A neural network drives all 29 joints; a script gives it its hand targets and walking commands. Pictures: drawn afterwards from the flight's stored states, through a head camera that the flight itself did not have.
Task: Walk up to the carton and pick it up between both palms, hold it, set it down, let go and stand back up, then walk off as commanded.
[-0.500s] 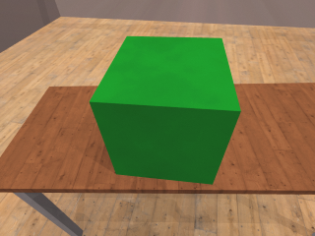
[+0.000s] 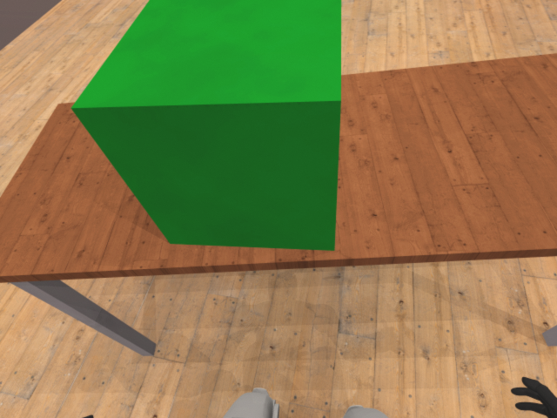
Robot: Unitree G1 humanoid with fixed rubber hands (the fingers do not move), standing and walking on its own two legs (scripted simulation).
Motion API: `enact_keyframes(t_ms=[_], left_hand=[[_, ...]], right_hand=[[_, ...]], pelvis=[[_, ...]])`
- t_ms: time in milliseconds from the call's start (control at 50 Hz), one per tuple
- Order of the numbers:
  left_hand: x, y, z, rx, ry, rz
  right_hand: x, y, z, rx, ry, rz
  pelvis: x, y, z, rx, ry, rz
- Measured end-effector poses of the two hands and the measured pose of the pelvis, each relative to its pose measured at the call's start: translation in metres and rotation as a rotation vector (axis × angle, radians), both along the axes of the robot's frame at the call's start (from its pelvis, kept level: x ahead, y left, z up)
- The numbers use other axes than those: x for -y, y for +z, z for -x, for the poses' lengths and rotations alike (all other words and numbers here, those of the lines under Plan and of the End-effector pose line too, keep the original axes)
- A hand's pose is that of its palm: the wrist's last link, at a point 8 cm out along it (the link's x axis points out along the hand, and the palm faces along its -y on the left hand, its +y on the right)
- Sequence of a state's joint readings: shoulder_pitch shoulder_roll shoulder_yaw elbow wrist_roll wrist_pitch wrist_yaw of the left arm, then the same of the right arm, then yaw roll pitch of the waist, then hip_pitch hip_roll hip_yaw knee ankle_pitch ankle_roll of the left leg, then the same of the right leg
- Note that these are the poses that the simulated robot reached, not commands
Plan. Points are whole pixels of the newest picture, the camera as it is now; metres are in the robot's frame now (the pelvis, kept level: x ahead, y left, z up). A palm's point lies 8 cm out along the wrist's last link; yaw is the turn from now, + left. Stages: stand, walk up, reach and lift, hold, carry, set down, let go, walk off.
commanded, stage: walk off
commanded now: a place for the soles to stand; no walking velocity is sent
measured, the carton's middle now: (248, 118) +0.55 +0.07 +0.11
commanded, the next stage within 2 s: stand in 1.94 s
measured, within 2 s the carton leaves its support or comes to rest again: neither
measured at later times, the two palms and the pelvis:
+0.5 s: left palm out of the picture -0.04 +0.33 -0.07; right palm out of the picture -0.13 -0.35 -0.09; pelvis -0.17 -0.01 +0.00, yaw +3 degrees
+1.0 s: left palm out of the picture -0.25 +0.33 -0.05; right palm out of the picture -0.17 -0.32 -0.10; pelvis -0.32 -0.01 +0.01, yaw +0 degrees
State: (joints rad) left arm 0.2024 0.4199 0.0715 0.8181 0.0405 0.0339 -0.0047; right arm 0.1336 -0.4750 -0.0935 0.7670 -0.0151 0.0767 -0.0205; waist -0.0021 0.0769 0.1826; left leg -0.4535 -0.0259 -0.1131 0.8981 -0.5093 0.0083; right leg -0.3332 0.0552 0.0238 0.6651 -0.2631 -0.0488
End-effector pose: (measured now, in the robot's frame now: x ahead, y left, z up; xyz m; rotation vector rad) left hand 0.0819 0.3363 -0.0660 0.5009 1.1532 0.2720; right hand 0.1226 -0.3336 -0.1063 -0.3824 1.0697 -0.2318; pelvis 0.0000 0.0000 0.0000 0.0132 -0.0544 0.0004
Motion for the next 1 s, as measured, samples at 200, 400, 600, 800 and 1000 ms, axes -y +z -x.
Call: enact_keyframes(t_ms=[200, 400, 600, 800, 1000], left_hand=[[0.028, 0.032, 0.005, 0.211, -0.022, -0.024], [0.014, 0.025, 0.062, 0.295, 0.012, -0.009], [0.005, 0.001, 0.184, 0.120, 0.051, 0.082], [-0.006, -0.012, 0.310, -0.041, 0.110, -0.008], [0.010, 0.018, 0.335, 0.030, 0.046, -0.048]], right_hand=[[0.021, 0.001, 0.073, -0.082, 0.037, -0.003], [0.026, 0.005, 0.172, -0.156, 0.039, 0.023], [0.009, 0.040, 0.285, -0.185, -0.003, 0.082], [0.001, 0.044, 0.212, 0.157, 0.099, 0.031], [-0.014, 0.008, 0.293, 0.054, 0.054, -0.081]], pelvis=[[0.018, 0.009, 0.051, -0.004, 0.055, -0.028], [0.015, 0.000, 0.122, 0.004, 0.097, -0.016], [0.003, 0.020, 0.198, 0.003, 0.075, 0.079], [0.014, 0.001, 0.262, -0.029, 0.003, 0.035], [0.009, 0.011, 0.318, -0.028, 0.000, -0.016]])
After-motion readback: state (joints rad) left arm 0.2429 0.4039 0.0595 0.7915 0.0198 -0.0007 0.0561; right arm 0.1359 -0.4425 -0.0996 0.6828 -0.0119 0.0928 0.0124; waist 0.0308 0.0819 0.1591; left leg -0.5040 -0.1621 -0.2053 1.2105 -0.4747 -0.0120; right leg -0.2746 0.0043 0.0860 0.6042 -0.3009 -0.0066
